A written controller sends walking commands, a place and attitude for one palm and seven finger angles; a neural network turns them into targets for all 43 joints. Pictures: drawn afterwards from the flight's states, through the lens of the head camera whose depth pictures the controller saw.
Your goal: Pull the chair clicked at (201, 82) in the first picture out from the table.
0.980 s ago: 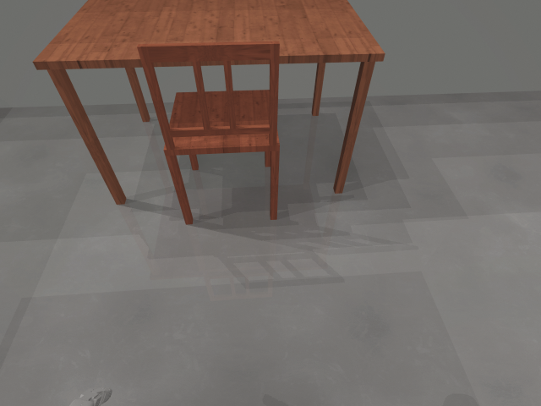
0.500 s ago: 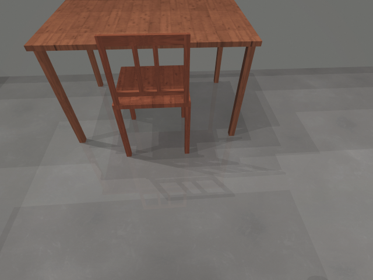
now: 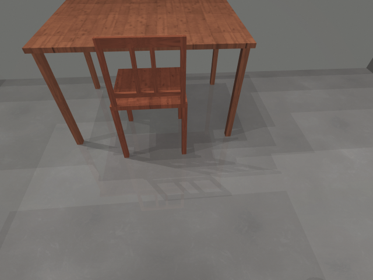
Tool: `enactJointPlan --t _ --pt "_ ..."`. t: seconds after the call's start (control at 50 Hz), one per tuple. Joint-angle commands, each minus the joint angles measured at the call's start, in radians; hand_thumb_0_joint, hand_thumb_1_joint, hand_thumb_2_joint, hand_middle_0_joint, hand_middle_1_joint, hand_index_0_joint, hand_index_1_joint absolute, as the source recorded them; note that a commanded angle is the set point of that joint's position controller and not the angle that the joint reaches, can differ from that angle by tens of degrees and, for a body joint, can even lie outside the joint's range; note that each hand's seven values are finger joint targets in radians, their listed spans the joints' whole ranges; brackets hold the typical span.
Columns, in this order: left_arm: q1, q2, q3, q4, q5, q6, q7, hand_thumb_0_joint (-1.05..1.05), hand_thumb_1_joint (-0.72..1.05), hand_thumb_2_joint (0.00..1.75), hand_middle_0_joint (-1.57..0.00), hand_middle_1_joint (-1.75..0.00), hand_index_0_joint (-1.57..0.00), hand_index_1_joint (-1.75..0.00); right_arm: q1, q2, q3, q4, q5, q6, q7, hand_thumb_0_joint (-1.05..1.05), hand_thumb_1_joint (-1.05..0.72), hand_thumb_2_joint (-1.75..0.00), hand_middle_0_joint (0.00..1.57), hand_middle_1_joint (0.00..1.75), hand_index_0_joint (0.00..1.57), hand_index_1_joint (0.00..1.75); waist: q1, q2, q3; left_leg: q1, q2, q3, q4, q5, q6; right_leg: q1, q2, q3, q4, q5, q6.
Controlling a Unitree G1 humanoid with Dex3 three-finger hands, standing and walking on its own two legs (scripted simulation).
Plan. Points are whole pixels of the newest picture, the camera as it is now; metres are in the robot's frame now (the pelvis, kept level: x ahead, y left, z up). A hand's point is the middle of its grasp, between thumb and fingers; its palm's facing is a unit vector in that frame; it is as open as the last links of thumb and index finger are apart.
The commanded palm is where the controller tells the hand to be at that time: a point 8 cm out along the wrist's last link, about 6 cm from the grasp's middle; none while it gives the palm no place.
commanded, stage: look at it before walking up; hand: left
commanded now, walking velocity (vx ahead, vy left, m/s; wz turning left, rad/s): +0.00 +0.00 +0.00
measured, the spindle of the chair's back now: (135, 71) +1.05 +0.32 -0.11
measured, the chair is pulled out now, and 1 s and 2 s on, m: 0.00 0.00 0.00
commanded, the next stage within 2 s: walk to a spot facing it in 0.46 s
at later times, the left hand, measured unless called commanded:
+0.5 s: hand out of the picture +0.07 +0.25 -0.16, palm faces -0.03 -0.94 -0.33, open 7.4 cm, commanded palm none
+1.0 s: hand out of the picture +0.02 +0.26 -0.20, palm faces +0.18 -0.97 -0.19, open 7.4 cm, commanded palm none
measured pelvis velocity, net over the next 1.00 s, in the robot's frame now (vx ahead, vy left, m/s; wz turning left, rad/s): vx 0.07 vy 0.07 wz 0.18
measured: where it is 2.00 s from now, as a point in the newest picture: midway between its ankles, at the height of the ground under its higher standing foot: (164, 261)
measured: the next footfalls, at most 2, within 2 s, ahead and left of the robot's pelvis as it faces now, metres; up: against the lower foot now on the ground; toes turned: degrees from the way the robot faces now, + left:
right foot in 1.44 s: +0.44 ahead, +0.05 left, +0.00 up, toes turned +11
left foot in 1.90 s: +0.38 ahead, +0.23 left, +0.00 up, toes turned +16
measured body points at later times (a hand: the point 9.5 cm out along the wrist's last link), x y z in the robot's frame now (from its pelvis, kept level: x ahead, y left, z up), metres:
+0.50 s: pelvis +0.00 +0.01 +0.00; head +0.00 +0.00 +0.45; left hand +0.07 +0.30 -0.13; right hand +0.08 -0.29 -0.13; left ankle +0.00 +0.13 -0.74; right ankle +0.00 -0.11 -0.74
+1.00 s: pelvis +0.07 +0.07 -0.02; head +0.08 +0.10 +0.43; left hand +0.01 +0.32 -0.19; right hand +0.11 -0.18 -0.16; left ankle +0.06 +0.14 -0.74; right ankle +0.02 -0.09 -0.68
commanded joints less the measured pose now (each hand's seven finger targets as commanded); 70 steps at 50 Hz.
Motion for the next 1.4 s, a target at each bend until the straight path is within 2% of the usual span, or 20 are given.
enactJointPlan --t 0.0,0.54,0.6,0.64,0.68,0.72,0.8,0.84,0.86,0.88,0.9,0.92,0.94,0.96,1.02,1.1,1.2,1.3,1.34,1.38 --pt "-0.041 0.208 0.045 -0.061 -0.004 -0.023 0.012 0.00 0.90 0.90 -0.20 -0.30 -0.20 -0.30 -0.048 -0.202 -0.039 -0.065 0.002 -0.020 -0.013 0.00 -0.90 -0.90 0.20 0.30 0.20 0.30 0.000 0.002 -0.014 -0.007 0.100 -0.090 -0.061 0.093 0.039 -0.031 -0.117 0.110 -0.092 0.067 -0.025" --pt "-0.033 0.207 0.044 -0.045 -0.003 -0.026 0.013 0.00 0.90 0.90 -0.20 -0.30 -0.20 -0.30 -0.053 -0.210 -0.038 -0.055 0.004 -0.026 -0.014 0.00 -0.90 -0.90 0.20 0.30 0.20 0.30 0.000 0.004 -0.038 0.020 0.110 -0.090 -0.077 0.167 0.041 0.002 -0.119 0.093 -0.081 0.162 -0.017" --pt "0.061 0.094 0.026 -0.017 0.001 -0.001 0.016 0.00 0.90 0.90 -0.20 -0.30 -0.20 -0.30 0.022 -0.081 -0.012 -0.036 -0.004 0.001 -0.004 0.00 -0.90 -0.90 0.20 0.30 0.20 0.30 0.010 -0.014 -0.027 -0.045 0.081 -0.075 -0.024 -0.036 0.035 0.003 -0.121 0.073 -0.073 -0.107 0.003" --pt "0.093 0.126 0.043 -0.024 0.006 0.009 0.010 0.00 0.90 0.90 -0.20 -0.30 -0.20 -0.30 0.027 -0.077 -0.015 -0.053 -0.010 0.012 0.001 0.00 -0.90 -0.90 0.20 0.30 0.20 0.30 0.025 -0.084 0.053 -0.200 0.031 -0.057 0.048 -0.218 0.035 0.004 -0.157 0.134 -0.128 -0.336 -0.021" --pt "0.155 0.176 0.068 -0.039 0.011 0.010 0.012 0.00 0.90 0.90 -0.20 -0.30 -0.20 -0.30 0.021 -0.062 -0.023 -0.091 -0.011 0.019 0.004 0.00 -0.90 -0.90 0.20 0.30 0.20 0.30 0.052 -0.222 0.082 -0.332 -0.009 0.022 0.264 -0.267 0.023 0.026 -0.293 0.271 -0.239 -0.494 -0.092" --pt "0.172 0.177 0.083 -0.057 0.016 -0.007 0.018 0.00 0.90 0.90 -0.20 -0.30 -0.20 -0.30 -0.017 -0.073 -0.041 -0.135 -0.007 0.014 0.012 0.00 -0.90 -0.90 0.20 0.30 0.20 0.30 0.058 -0.191 0.124 -0.430 0.040 -0.001 0.489 -0.298 0.030 0.016 -0.395 0.337 -0.283 -0.452 -0.167" --pt "0.117 0.151 0.092 -0.089 0.020 -0.036 0.014 0.00 0.90 0.90 -0.20 -0.30 -0.20 -0.30 0.052 -0.012 -0.046 -0.153 0.002 -0.004 0.035 0.00 -0.90 -0.90 0.20 0.30 0.20 0.30 -0.001 -0.113 0.089 -0.305 0.075 0.045 0.361 -0.242 0.025 -0.007 -0.361 0.088 -0.165 -0.156 -0.134" --pt "0.092 0.133 0.097 -0.093 0.015 -0.032 0.011 0.00 0.90 0.90 -0.20 -0.30 -0.20 -0.30 0.188 0.013 -0.048 -0.121 -0.001 -0.010 0.034 0.00 -0.90 -0.90 0.20 0.30 0.20 0.30 -0.058 -0.087 0.060 -0.084 0.029 0.119 0.209 -0.113 0.023 -0.124 -0.301 -0.039 -0.048 -0.158 -0.076" --pt "0.109 0.103 0.091 -0.091 0.008 -0.028 0.006 0.00 0.90 0.90 -0.20 -0.30 -0.20 -0.30 0.296 -0.013 -0.058 -0.087 -0.004 -0.016 0.027 0.00 -0.90 -0.90 0.20 0.30 0.20 0.30 -0.092 0.020 0.009 0.063 0.004 0.115 0.116 -0.092 0.026 -0.177 -0.241 -0.118 0.133 -0.143 -0.041" --pt "0.117 0.032 0.079 -0.113 -0.002 -0.022 -0.004 0.00 0.90 0.90 -0.20 -0.30 -0.20 -0.30 0.410 -0.102 -0.085 -0.059 -0.014 -0.025 0.016 0.00 -0.90 -0.90 0.20 0.30 0.20 0.30 -0.132 0.296 -0.006 0.161 0.167 -0.209 -0.050 -0.276 0.091 -0.351 -0.127 -0.194 0.480 -0.214 0.019" --pt "0.057 -0.016 0.064 -0.175 0.000 -0.025 -0.009 0.00 0.90 0.90 -0.20 -0.30 -0.20 -0.30 0.491 -0.167 -0.099 -0.053 -0.013 -0.036 0.004 0.00 -0.90 -0.90 0.20 0.30 0.20 0.30 -0.138 0.410 0.011 0.195 0.358 -0.578 -0.197 -0.257 0.185 -0.578 -0.034 -0.138 0.714 -0.409 0.053" --pt "0.029 -0.009 0.069 -0.186 0.006 -0.029 -0.007 0.00 0.90 0.90 -0.20 -0.30 -0.20 -0.30 0.463 -0.169 -0.098 -0.056 -0.010 -0.028 -0.007 0.00 -0.90 -0.90 0.20 0.30 0.20 0.30 -0.117 0.236 0.013 0.174 0.406 -0.607 -0.206 -0.242 0.238 -0.618 -0.084 -0.029 0.808 -0.357 0.028" --pt "0.014 -0.002 0.079 -0.166 0.013 -0.031 -0.008 0.00 0.90 0.90 -0.20 -0.30 -0.20 -0.30 0.399 -0.106 -0.084 -0.070 -0.005 -0.030 -0.008 0.00 -0.90 -0.90 0.20 0.30 0.20 0.30 -0.090 0.128 0.050 0.068 0.354 -0.528 -0.204 -0.296 0.227 -0.586 -0.120 -0.009 0.837 -0.259 0.016" --pt "0.020 -0.018 0.081 -0.147 0.013 -0.032 -0.013 0.00 0.90 0.90 -0.20 -0.30 -0.20 -0.30 0.333 -0.066 -0.075 -0.091 -0.005 -0.040 -0.011 0.00 -0.90 -0.90 0.20 0.30 0.20 0.30 -0.061 0.095 0.084 -0.013 0.315 -0.479 -0.222 -0.292 0.210 -0.567 -0.140 -0.001 0.840 -0.177 0.023" --pt "0.105 -0.053 0.073 -0.096 0.019 -0.028 -0.021 0.00 0.90 0.90 -0.20 -0.30 -0.20 -0.30 0.299 0.005 -0.059 -0.078 -0.001 -0.073 -0.018 0.00 -0.90 -0.90 0.20 0.30 0.20 0.30 -0.011 0.063 0.089 -0.024 0.229 -0.272 -0.211 0.039 0.176 -0.503 -0.148 -0.025 0.784 -0.028 0.052" --pt "0.091 -0.069 0.069 -0.096 0.015 -0.025 -0.014 0.00 0.90 0.90 -0.20 -0.30 -0.20 -0.30 0.370 0.034 -0.062 -0.035 0.008 -0.086 -0.026 0.00 -0.90 -0.90 0.20 0.30 0.20 0.30 -0.018 0.054 0.050 0.107 0.201 -0.190 -0.188 0.292 0.197 -0.548 -0.138 -0.050 0.712 0.015 0.069" --pt "-0.025 -0.091 0.067 -0.131 0.009 -0.028 -0.011 0.00 0.90 0.90 -0.20 -0.30 -0.20 -0.30 0.438 0.074 -0.056 0.008 0.006 -0.083 -0.035 0.00 -0.90 -0.90 0.20 0.30 0.20 0.30 -0.045 0.090 0.112 0.179 0.192 -0.150 -0.183 0.431 0.184 -0.615 -0.128 -0.081 0.575 0.060 0.070" --pt "-0.122 -0.111 0.063 -0.164 0.000 -0.042 -0.010 0.00 0.90 0.90 -0.20 -0.30 -0.20 -0.30 0.449 0.071 -0.057 0.024 -0.006 -0.074 -0.041 0.00 -0.90 -0.90 0.20 0.30 0.20 0.30 -0.074 0.109 0.146 0.167 0.198 -0.119 -0.123 0.597 0.173 -0.464 -0.083 -0.122 0.301 0.038 0.026" --pt "-0.048 -0.102 0.069 -0.149 0.001 -0.050 -0.006 0.00 0.90 0.90 -0.20 -0.30 -0.20 -0.30 0.419 0.048 -0.062 0.024 -0.005 -0.072 -0.045 0.00 -0.90 -0.90 0.20 0.30 0.20 0.30 -0.032 0.113 0.109 0.148 0.211 -0.117 -0.033 0.742 0.168 -0.318 -0.052 -0.121 0.237 0.027 -0.003" --pt "0.176 -0.072 0.082 -0.081 0.008 -0.063 0.002 0.00 0.90 0.90 -0.20 -0.30 -0.20 -0.30 0.382 0.028 -0.069 0.015 0.001 -0.068 -0.047 0.00 -0.90 -0.90 0.20 0.30 0.20 0.30 0.065 0.077 0.000 0.114 0.167 -0.078 0.203 0.789 0.118 -0.051 -0.015 -0.138 0.130 0.140 -0.023"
